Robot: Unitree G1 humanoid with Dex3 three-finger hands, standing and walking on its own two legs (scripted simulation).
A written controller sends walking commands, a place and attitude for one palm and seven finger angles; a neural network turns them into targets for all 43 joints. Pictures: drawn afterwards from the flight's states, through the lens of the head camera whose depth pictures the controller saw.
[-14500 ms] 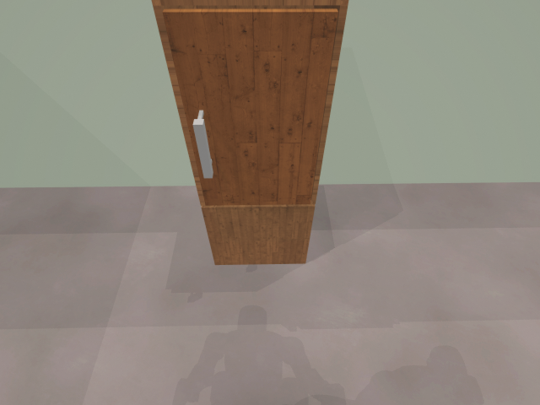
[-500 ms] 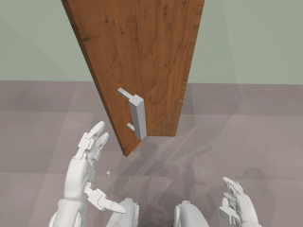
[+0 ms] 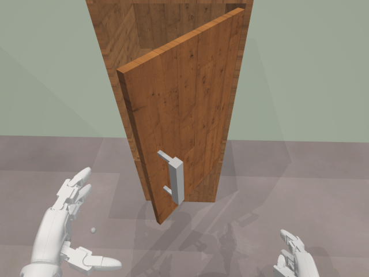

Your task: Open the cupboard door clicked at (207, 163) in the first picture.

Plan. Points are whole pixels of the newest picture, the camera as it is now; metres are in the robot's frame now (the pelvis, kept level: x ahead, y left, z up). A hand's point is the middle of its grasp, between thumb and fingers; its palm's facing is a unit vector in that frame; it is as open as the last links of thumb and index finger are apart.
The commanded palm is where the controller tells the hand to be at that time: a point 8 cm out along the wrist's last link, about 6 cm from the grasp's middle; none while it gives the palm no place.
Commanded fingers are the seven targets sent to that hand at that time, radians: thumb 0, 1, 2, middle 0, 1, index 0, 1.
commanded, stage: draw the hand back to the body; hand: left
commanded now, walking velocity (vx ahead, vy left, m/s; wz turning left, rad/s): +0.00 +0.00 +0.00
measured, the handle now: (170, 178) +0.36 +0.07 -0.02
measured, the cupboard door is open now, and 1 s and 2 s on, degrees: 51 51 51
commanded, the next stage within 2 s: step back with the hand held close in 0.96 s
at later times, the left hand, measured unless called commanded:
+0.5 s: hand (17, 192) +0.20 +0.26 +0.19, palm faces +0.40 -0.82 -0.41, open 10.1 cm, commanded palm +0.16 +0.31 +0.21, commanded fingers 0.00 0.80 0.86 -0.20 -0.30 -0.20 -0.30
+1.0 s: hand (2, 186) +0.20 +0.27 +0.21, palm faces +0.45 -0.80 -0.40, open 7.5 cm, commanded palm +0.15 +0.30 +0.22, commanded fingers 0.00 0.90 0.90 -0.20 -0.30 -0.20 -0.30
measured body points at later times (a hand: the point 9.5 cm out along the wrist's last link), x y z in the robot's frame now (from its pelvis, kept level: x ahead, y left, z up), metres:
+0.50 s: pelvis +0.01 +0.01 +0.05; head -0.01 -0.01 +0.50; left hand +0.18 +0.30 +0.21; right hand +0.20 -0.20 -0.03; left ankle -0.01 +0.12 -0.69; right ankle +0.00 -0.10 -0.69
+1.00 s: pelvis +0.01 +0.01 +0.06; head -0.02 -0.02 +0.50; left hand +0.17 +0.31 +0.23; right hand +0.19 -0.22 -0.03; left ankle -0.01 +0.12 -0.69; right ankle +0.00 -0.10 -0.69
